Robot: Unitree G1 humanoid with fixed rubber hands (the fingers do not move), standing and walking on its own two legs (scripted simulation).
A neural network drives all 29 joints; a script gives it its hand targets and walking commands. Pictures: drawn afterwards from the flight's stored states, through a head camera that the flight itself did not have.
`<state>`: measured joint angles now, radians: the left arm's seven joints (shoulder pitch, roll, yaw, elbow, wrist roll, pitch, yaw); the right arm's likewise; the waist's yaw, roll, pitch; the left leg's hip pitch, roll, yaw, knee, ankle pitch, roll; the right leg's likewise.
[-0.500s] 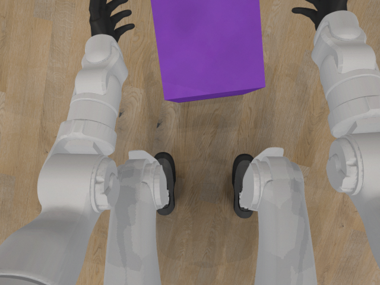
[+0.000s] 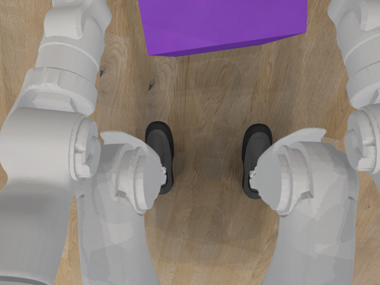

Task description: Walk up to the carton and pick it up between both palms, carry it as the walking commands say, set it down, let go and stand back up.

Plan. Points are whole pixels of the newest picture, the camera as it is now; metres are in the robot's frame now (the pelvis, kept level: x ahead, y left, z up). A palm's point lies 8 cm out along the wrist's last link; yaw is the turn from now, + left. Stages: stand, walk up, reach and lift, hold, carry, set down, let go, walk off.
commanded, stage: reach and lift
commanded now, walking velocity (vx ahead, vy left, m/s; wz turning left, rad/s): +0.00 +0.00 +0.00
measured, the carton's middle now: out of the picture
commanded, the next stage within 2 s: none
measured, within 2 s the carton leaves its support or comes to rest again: leaves its support in 1.40 s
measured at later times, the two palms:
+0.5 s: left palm out of the picture +0.55 +0.13 -0.17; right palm out of the picture +0.55 -0.20 -0.17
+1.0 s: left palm out of the picture +0.55 +0.13 -0.17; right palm out of the picture +0.56 -0.17 -0.18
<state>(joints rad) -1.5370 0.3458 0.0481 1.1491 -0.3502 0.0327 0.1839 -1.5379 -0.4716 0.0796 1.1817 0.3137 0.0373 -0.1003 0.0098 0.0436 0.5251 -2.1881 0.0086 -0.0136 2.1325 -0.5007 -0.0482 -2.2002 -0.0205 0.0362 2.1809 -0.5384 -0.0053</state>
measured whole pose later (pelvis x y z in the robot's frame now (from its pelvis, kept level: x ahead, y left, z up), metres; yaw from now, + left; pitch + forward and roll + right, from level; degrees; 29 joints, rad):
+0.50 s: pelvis +0.00 +0.00 +0.00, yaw +0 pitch +35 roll +3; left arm -1.49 0.26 0.08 1.18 -0.29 0.03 0.19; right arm -1.55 -0.43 0.06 1.26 0.28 0.03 -0.08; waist 0.00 0.02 0.41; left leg -2.22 0.01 -0.01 2.12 -0.50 -0.05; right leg -2.24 -0.02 0.04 2.17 -0.54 0.00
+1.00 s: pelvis +0.00 +0.00 +0.00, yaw +0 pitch +34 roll +2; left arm -1.54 0.22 0.15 1.19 -0.24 0.02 0.23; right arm -1.62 -0.38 0.04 1.30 0.19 0.03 -0.10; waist 0.01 0.05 0.45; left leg -2.22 -0.02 -0.02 2.12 -0.49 -0.05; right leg -2.23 -0.02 0.05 2.17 -0.53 0.01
